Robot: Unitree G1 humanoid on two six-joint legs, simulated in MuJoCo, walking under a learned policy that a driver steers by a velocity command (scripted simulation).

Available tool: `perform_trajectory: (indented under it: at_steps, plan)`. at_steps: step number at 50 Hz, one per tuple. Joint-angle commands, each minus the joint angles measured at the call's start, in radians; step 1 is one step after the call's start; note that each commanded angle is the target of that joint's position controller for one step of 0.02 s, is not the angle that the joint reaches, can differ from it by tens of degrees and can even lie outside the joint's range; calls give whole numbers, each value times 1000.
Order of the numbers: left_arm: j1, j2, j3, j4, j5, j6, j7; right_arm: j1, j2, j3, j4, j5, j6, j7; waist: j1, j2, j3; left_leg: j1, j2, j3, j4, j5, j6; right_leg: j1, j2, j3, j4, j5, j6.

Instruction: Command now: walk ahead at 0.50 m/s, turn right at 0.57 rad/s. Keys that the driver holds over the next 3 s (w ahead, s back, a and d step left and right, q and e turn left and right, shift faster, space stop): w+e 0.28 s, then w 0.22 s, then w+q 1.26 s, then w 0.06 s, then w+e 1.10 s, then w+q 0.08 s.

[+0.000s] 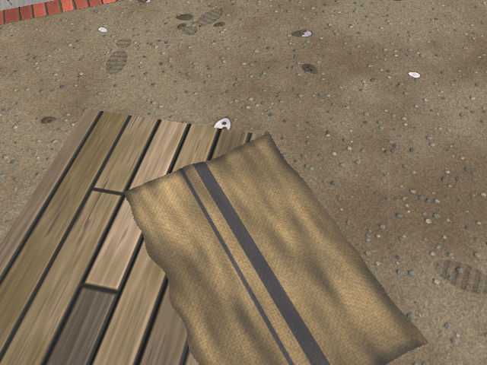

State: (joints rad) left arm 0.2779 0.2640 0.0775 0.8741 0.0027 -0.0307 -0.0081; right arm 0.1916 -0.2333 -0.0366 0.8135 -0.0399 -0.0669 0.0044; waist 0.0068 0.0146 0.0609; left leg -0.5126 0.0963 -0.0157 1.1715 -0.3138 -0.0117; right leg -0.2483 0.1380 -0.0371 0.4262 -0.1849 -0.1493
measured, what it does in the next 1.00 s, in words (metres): walks ahead: left foot, then right foot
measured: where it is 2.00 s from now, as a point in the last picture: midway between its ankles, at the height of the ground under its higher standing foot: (247, 198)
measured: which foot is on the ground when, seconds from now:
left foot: up 0.00-0.34, down 0.36-0.86, up 0.88-1.00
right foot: down 0.00-0.38, up 0.40-0.82, down 0.84-1.00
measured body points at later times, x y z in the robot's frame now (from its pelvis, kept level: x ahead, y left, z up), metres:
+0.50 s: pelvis +0.29 +0.04 +0.00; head +0.31 +0.04 +0.45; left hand +0.39 +0.30 -0.13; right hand +0.35 -0.25 -0.11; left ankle +0.35 +0.12 -0.74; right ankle +0.15 -0.04 -0.65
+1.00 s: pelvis +0.52 -0.05 +0.01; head +0.53 -0.07 +0.46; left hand +0.66 +0.19 -0.10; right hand +0.53 -0.33 -0.13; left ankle +0.48 +0.08 -0.66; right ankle +0.53 -0.14 -0.74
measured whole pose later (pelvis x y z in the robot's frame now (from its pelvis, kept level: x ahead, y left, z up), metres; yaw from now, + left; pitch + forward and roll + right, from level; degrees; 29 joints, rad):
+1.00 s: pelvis +0.52 -0.05 +0.01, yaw -4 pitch +1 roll +0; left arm 0.21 0.23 0.02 0.78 0.03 -0.08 0.01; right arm 0.34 -0.28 -0.07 0.87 -0.02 -0.02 0.03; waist -0.02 0.04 0.01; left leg -0.44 0.01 -0.01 1.08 -0.34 0.06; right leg -0.24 0.01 -0.09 0.41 -0.19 -0.05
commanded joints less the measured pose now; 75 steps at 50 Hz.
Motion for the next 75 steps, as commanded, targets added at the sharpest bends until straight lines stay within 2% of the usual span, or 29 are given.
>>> perform_trajectory:
  at_steps: [1, 12, 15, 17, 18, 19, 20, 21, 22, 25, 29, 36, 41, 42, 43, 44, 45, 46, 48, 56, 62, 65, 67, 68, 69, 70, 71, 73, 75]
  plan:
    - [34, 130, 26, -52, -6, -36, 2, 70, -72, -16, -41, -11, 30, 6, -34, -8, -62, -74, 15, 6, -87, 61, -29, 65, -259, 289, -212, 339, -145]
    - [225, 151, 27, -37, 10, -27, 15, -301, -88, 2, -182, 8, 17, 21, 100, -83, -17, -183, -64, 9, -513, 281, -28, 266, -253, 377, -125, 430, -82]
    - [170, 175, 31, -55, 15, -28, 26, -229, -116, -2, -178, 14, 2, 19, 45, -103, -27, -6, -91, -1, -624, 225, 10, 241, -268, 402, -70, 500, -42]
    - [133, 181, 29, -56, 11, -38, 17, -11, -155, -22, -108, 12, -13, 2, -51, -69, -120, 298, -135, 32, -704, 205, 57, 192, -216, 352, 138, 670, 1]
    - [138, 149, 19, -60, 4, -47, 9, 131, -196, -36, -84, -3, -26, -12, -112, -19, -220, 518, -28, -66, -720, 150, 98, 89, -162, 307, 352, 529, 22]
    - [203, 49, -7, -84, -12, -54, 6, 245, -273, -50, -86, -25, -25, -25, -110, 132, -355, 743, 236, -414, -749, -9, 167, -108, -66, 208, 645, 52, 50]
    - [303, 76, -2, -80, -13, -48, 6, 221, -304, -66, -60, -9, -9, -16, -43, 318, -383, 775, 340, -818, -901, -65, 274, -305, 15, 159, 811, -344, 63]
    - [248, 120, 1, -51, 16, -34, 13, 121, -200, -49, -83, 7, -2, -7, -20, 112, -206, 629, 303, -713, -914, -180, 265, -371, -68, 184, 868, -255, 58]
    - [146, 114, -2, -64, 25, -33, 2, 64, -129, -33, -89, 15, -4, -1, -31, 9, -106, 502, 241, -546, -927, -130, 244, -359, -95, 175, 829, -179, 62]
    - [98, 80, -12, -80, 40, -16, -18, 74, -101, -20, -41, 13, -22, 0, 7, 69, -49, 367, 127, -283, -966, 188, 194, -293, -143, 154, 709, -134, 81]
    - [9, 58, -27, -116, 51, -10, -29, 148, -121, -24, 12, 36, -41, 13, 15, 75, -52, 379, 101, -215, -996, 375, 239, -347, -183, 69, 592, -78, 118]
    - [-254, 34, -61, -197, 27, -24, -29, 253, -161, -41, 60, 33, -20, 10, -52, 71, -21, 347, 58, -176, -975, 406, 212, -238, -160, 7, 214, 91, 170]
    - [-118, 88, -38, -165, 29, -53, 1, 235, -182, -52, 58, 33, -9, 4, 30, 41, -81, 329, 41, -223, -751, 436, 160, 63, -128, 25, 23, 30, 125]
    - [13, 146, -19, -137, 48, -67, 15, 224, -151, -45, 43, 41, -13, 7, 86, -37, -167, 241, -26, -172, -544, 364, 134, 255, -238, 138, -19, -31, 87]
    - [140, 238, 1, -139, 70, -68, 29, 233, -60, -25, -5, 58, -17, 5, 123, -198, -306, 36, -129, -61, -252, 17, 100, 491, -509, 431, -79, -205, 32]
    - [130, 262, 17, -123, 48, -46, 30, 278, -91, -34, -21, 54, -4, 0, 83, -309, -310, -145, -177, -11, -89, -229, 99, 476, -603, 713, -183, -311, -50]
    - [59, 160, -6, -142, 38, -40, 24, 258, -135, -45, 9, 31, 14, -3, 53, -147, -182, -176, -99, -59, -11, -169, 109, 366, -555, 618, -192, -383, -44]
    - [-1, 97, -21, -148, 29, -45, 19, 216, -117, -44, 10, 26, 18, 9, 34, -93, -94, -168, -70, -61, -20, -89, 103, 264, -499, 483, -211, -296, -27]
    - [-28, 54, -32, -136, 26, -59, 19, 187, -95, -46, 6, 12, 35, 24, -1, -120, -38, -122, -31, -46, -60, -19, 81, 160, -427, 289, -251, -76, 9]
    - [70, 67, -18, -62, 16, -84, 16, -21, -60, -33, -77, 5, 64, 61, -2, -92, -10, -232, -14, -5, -175, 217, 34, 193, -389, -4, -280, 284, -2]
    - [130, 114, -4, -20, 18, -72, 23, -207, -55, -12, -150, 2, 59, 82, 38, -90, 36, -121, -35, 104, -475, 265, 84, 244, -403, -129, -256, 362, 25]
    - [151, 146, 2, 2, 20, -53, 31, -199, -72, -18, -160, -5, 60, 73, 23, -105, 8, -29, -101, 163, -539, 131, 139, 329, -414, -185, -115, 702, 44]
    - [154, 179, 9, 9, 20, -33, 35, -47, -105, -37, -121, -8, 51, 58, -45, -114, -93, 161, -182, 180, -584, 44, 190, 335, -412, -212, 157, 903, 51]
    - [145, 178, 7, -1, 19, -26, 34, 123, -139, -57, -65, -17, 42, 44, -121, -67, -190, 396, -195, 143, -656, 75, 225, 221, -391, -231, 398, 771, 77]
    - [171, 105, -12, -47, 12, -30, 26, 228, -248, -90, -48, -24, 42, 26, -138, 81, -309, 703, 49, -197, -689, -87, 304, -96, -334, -229, 726, 285, 119]
    - [130, 82, -13, -121, 12, -40, 10, 195, -330, -107, -75, 11, 51, 20, -97, 224, -381, 855, 266, -738, -853, -20, 432, -425, -125, -87, 1009, -372, 170]
    - [-8, 136, -4, -146, 21, -48, 7, 209, -302, -103, -67, 25, 62, 11, -140, 59, -285, 813, 232, -632, -886, 83, 405, -538, -177, 54, 1020, -283, 161]
    - [3, 102, -16, -133, 10, -64, 7, 116, -203, -77, -53, 31, 54, -1, -45, -23, -93, 541, 152, -392, -897, 323, 331, -460, -255, 57, 842, -145, 150]
    - [50, 94, -17, -118, 43, -31, 5, 53, -159, -60, -64, 38, 38, -2, 20, -13, -77, 399, 70, -281, -921, 439, 298, -334, -273, 66, 753, -141, 169]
